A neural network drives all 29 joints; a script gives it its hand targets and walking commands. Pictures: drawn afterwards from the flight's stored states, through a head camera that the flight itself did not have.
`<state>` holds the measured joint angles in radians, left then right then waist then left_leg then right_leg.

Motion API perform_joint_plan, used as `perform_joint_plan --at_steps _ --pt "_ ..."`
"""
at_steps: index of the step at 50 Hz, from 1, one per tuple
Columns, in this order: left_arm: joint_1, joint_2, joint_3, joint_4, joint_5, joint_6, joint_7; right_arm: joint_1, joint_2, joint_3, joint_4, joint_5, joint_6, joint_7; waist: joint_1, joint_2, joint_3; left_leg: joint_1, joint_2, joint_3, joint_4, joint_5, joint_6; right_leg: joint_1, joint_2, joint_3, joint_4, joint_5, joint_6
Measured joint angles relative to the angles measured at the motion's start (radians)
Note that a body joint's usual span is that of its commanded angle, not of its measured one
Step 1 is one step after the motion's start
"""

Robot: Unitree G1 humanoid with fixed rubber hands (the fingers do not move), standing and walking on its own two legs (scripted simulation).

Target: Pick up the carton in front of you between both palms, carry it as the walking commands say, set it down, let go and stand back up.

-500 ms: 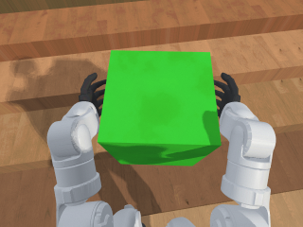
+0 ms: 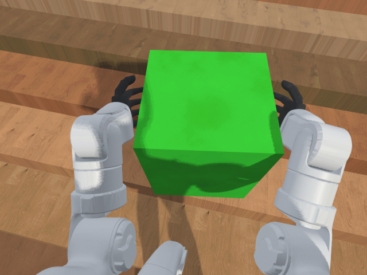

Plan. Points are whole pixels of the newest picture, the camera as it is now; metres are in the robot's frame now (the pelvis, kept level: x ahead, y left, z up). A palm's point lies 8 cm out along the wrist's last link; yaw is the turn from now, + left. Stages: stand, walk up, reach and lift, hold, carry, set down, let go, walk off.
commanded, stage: carry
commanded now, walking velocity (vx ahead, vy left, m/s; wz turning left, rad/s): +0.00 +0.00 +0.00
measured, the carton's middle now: (202, 133) +0.39 +0.07 +0.09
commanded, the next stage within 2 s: none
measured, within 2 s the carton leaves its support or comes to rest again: neither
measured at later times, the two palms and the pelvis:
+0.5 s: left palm (179, 43) +0.58 +0.17 +0.17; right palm (311, 64) +0.58 -0.13 +0.16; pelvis +0.21 +0.03 +0.05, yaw +0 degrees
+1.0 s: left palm out of the picture +0.65 +0.17 +0.26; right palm (334, 8) +0.63 -0.13 +0.26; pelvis +0.31 +0.05 +0.12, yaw -1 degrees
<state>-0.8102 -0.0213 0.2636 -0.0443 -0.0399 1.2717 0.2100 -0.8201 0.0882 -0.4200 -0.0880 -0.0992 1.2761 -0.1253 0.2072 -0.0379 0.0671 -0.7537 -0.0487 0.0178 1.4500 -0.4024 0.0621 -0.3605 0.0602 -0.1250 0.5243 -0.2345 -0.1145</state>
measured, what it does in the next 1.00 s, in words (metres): climbs: left foot, then right foot 0.11 m higher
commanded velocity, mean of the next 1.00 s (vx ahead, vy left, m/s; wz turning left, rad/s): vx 0.00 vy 0.00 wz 0.00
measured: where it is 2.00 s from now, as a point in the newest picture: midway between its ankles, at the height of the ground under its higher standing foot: (182, 241)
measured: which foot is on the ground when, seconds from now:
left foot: up 0.00-0.12, down 0.14-0.44, up 0.46-0.88, down 0.90-1.00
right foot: down 0.00-0.14, up 0.16-0.42, down 0.44-1.00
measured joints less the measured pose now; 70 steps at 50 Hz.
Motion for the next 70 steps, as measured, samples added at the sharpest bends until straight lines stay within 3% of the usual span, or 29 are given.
perform_joint_plan --at_steps 2,4,7,8,10,14,16,17,20,22,23,25,27,30,33,36,42,44,45,47,53,62,70 --pt "-0.052 0.01 0.01 0.032 -0.013 -0.015 0.004 -0.032 -0.009 -0.007 -0.004 -0.012 -0.002 0.005 -0.002 0.002 -0.002 0.001 0.016 0.03 -0.21 0.035 0.01 0.043 -0.016 0.006 -0.047 0.004 0.008" --pt "-0.079 0.017 0.024 0.075 -0.015 -0.017 0.005 -0.032 -0.008 -0.004 0.017 -0.022 -0.008 0.006 -0.017 -0.033 -0.043 0.114 0.0 0.074 -0.35 0.013 0.02 0.046 -0.047 0.031 -0.061 0.004 0.015" --pt "-0.094 0.012 0.047 0.132 0.002 -0.008 -0.003 -0.047 -0.014 -0.004 0.066 -0.042 0.012 0.005 -0.08 0.014 -0.113 0.428 0.002 0.069 -0.917 0.29 0.008 -0.013 -0.037 0.027 0.073 0.058 0.034" --pt "-0.098 0.013 0.048 0.139 0.01 -0.007 -0.009 -0.053 -0.016 -0.002 0.077 -0.045 0.012 0.005 -0.11 0.026 -0.12 0.522 -0.007 0.059 -1.056 0.227 0.014 -0.051 -0.038 0.036 0.196 0.005 0.037" --pt "-0.097 0.006 0.062 0.136 0.037 -0.011 -0.026 -0.055 -0.028 0.022 0.092 -0.034 0.007 -0.004 -0.187 0.057 -0.12 0.576 -0.014 0.031 -1.121 0.149 0.035 -0.171 -0.028 0.06 0.543 -0.234 0.054" --pt "-0.056 -0.045 0.093 0.095 0.104 0.01 -0.044 0.017 -0.036 0.056 0.083 0.019 0.005 -0.013 -0.299 0.077 -0.105 0.626 -0.006 0.008 -1.15 0.135 0.062 -0.453 0.007 0.078 1.106 -0.415 0.046" --pt "-0.033 -0.071 0.098 0.058 0.134 0.009 -0.051 0.046 -0.035 0.065 0.063 0.043 -0.003 -0.029 -0.332 0.069 -0.073 0.662 0.001 0.003 -1.16 0.138 0.057 -0.575 0.011 0.052 1.195 -0.419 0.039" --pt "-0.018 -0.086 0.098 0.036 0.145 0.006 -0.054 0.061 -0.035 0.064 0.051 0.057 -0.011 -0.032 -0.339 0.065 -0.057 0.686 0.006 0.003 -1.17 0.141 0.05 -0.609 0.007 0.028 1.147 -0.392 0.036" --pt "0.045 -0.121 0.082 -0.036 0.167 -0.01 -0.056 0.1 -0.025 0.055 0.026 0.089 -0.04 -0.034 -0.31 0.04 -0.03 0.74 0.006 0.032 -1.186 0.197 0.029 -0.575 0.009 -0.037 0.784 -0.253 0.02" --pt "0.098 -0.136 0.064 -0.063 0.171 -0.03 -0.057 0.127 -0.015 0.048 0.018 0.097 -0.055 -0.034 -0.268 0.028 -0.025 0.712 -0.004 0.055 -1.069 0.262 0.012 -0.439 0.02 -0.058 0.493 -0.069 0.002" --pt "0.114 -0.143 0.056 -0.064 0.175 -0.044 -0.057 0.133 -0.019 0.047 0.022 0.098 -0.063 -0.03 -0.243 0.048 -0.011 0.652 0.014 0.047 -0.893 0.302 -0.021 -0.384 0.034 -0.068 0.427 -0.031 -0.021" --pt "0.125 -0.133 0.036 -0.053 0.175 -0.072 -0.057 0.136 -0.029 0.059 0.041 0.093 -0.093 -0.014 -0.197 0.07 0.024 0.462 -0.002 -0.051 -0.362 0.169 -0.078 -0.318 0.055 -0.084 0.381 -0.064 -0.074" --pt "0.157 -0.113 0.017 -0.045 0.152 -0.093 -0.058 0.169 -0.012 0.076 0.036 0.072 -0.119 -0.006 -0.141 0.054 0.034 0.305 -0.041 -0.116 0.021 0.108 -0.07 -0.252 0.067 -0.073 0.306 -0.058 -0.087" --pt "0.207 -0.084 0.003 -0.025 0.102 -0.115 -0.058 0.223 0.042 0.079 0.012 0.013 -0.134 0.002 -0.09 0.017 0.021 0.138 -0.038 -0.134 0.211 0.083 -0.039 -0.144 0.06 -0.048 0.153 -0.011 -0.068" --pt "0.221 -0.059 -0.01 0.016 0.063 -0.14 -0.057 0.247 0.061 0.088 0.005 -0.028 -0.14 0.007 -0.072 -0.002 0.007 0.058 0.006 -0.092 0.064 0.064 -0.029 -0.05 0.036 -0.022 0.031 0.025 -0.058" --pt "0.213 -0.049 -0.018 0.048 0.048 -0.159 -0.057 0.258 0.048 0.108 0.008 -0.037 -0.147 0.009 -0.09 0.007 -0.024 0.064 0.03 -0.034 -0.241 0.053 -0.032 0.014 0.011 -0.005 -0.05 0.046 -0.042" --pt "0.188 -0.051 -0.01 0.073 0.062 -0.135 -0.058 0.26 -0.005 0.16 0.031 -0.007 -0.124 -0.003 -0.181 0.04 -0.126 0.206 0.02 0.042 -0.611 0.119 -0.007 0.049 -0.011 0.026 -0.05 0.014 -0.014" --pt "0.189 -0.058 -0.001 0.088 0.079 -0.118 -0.062 0.247 -0.023 0.166 0.066 0.016 -0.104 -0.007 -0.214 0.048 -0.168 0.305 0.025 0.042 -0.763 0.217 -0.002 0.048 -0.006 0.032 -0.031 -0.006 -0.007" --pt "0.19 -0.064 0.001 0.098 0.091 -0.111 -0.063 0.236 -0.034 0.166 0.092 0.025 -0.095 -0.009 -0.227 0.057 -0.184 0.361 0.033 0.037 -0.848 0.254 -0.003 0.048 0.003 0.032 -0.02 -0.016 -0.003" --pt "0.195 -0.072 0.005 0.125 0.115 -0.1 -0.064 0.217 -0.047 0.16 0.154 0.038 -0.09 -0.01 -0.254 0.05 -0.204 0.428 0.032 0.03 -0.945 0.177 -0.032 0.048 0.005 0.033 0.001 -0.035 0.004" --pt "0.251 -0.092 0.03 0.14 0.159 -0.071 -0.067 0.202 -0.038 0.149 0.29 0.043 -0.101 -0.011 -0.257 0.024 -0.206 0.456 0.033 0.046 -0.933 0.157 -0.025 0.086 0.006 0.049 -0.012 -0.032 0.014" --pt "0.24 -0.056 -0.001 0.15 0.118 -0.099 -0.065 0.226 -0.017 0.147 0.24 0.026 -0.124 -0.011 -0.198 0.029 -0.191 0.441 0.026 0.049 -0.926 0.16 -0.008 0.075 -0.002 0.051 -0.014 -0.024 0.028" --pt "0.236 -0.055 -0.015 0.158 0.105 -0.111 -0.064 0.253 -0.011 0.143 0.193 0.018 -0.117 -0.011 -0.194 0.032 -0.182 0.444 0.013 0.054 -0.928 0.16 0.007 0.074 -0.015 0.055 -0.005 -0.027 0.042"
